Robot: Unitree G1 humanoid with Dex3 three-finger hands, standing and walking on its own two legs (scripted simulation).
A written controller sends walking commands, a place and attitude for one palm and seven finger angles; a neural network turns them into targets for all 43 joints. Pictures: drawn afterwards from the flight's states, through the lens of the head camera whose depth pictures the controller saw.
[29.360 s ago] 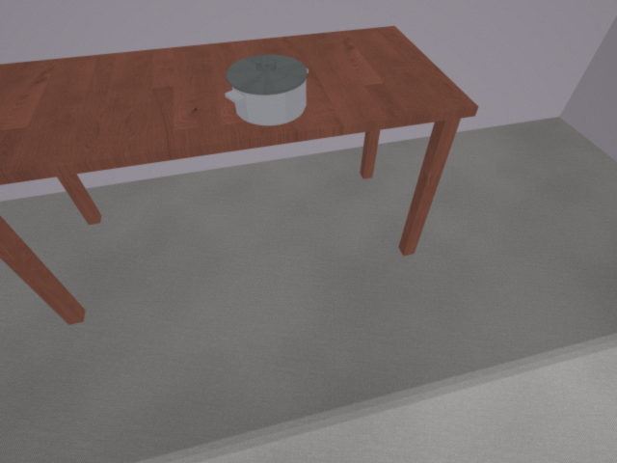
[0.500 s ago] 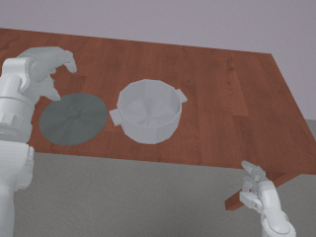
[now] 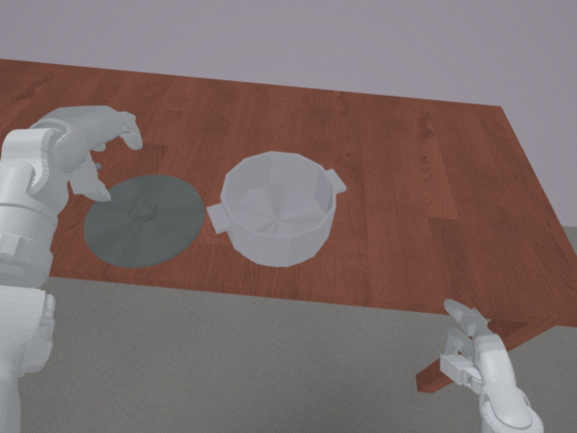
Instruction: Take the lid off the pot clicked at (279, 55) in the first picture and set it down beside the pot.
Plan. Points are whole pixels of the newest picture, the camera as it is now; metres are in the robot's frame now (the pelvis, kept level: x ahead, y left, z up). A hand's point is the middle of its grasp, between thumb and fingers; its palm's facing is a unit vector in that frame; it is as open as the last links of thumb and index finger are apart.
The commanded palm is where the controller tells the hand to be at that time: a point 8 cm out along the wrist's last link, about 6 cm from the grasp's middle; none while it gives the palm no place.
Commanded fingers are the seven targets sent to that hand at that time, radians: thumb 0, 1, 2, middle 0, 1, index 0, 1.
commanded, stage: draw the hand back to the body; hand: left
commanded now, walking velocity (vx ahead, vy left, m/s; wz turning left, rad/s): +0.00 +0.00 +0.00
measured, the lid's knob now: (142, 208) +0.49 +0.26 -0.03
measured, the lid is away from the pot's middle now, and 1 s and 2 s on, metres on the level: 0.24 0.24 0.24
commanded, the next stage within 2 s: step back with the hand held close in 1.96 s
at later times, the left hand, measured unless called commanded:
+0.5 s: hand (124, 149) +0.41 +0.21 +0.18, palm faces +0.29 -0.93 -0.22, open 10.8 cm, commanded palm +0.36 +0.25 +0.18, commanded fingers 0.00 0.19 0.81 -0.35 -0.63 -0.35 -0.63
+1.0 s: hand (101, 212) +0.31 +0.20 +0.18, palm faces +0.40 -0.89 -0.22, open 8.5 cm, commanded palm +0.26 +0.24 +0.18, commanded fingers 0.00 0.80 0.89 -0.22 -0.35 -0.22 -0.35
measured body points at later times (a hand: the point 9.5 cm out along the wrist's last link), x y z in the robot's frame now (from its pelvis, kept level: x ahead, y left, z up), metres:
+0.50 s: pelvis +0.02 -0.02 +0.01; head +0.04 -0.01 +0.46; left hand +0.39 +0.25 +0.19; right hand +0.21 -0.27 -0.03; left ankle -0.04 +0.07 -0.73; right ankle +0.02 -0.16 -0.73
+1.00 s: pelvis +0.00 -0.05 +0.01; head -0.01 -0.07 +0.46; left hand +0.28 +0.25 +0.20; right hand +0.21 -0.29 -0.03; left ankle -0.04 +0.07 -0.73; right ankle +0.02 -0.16 -0.73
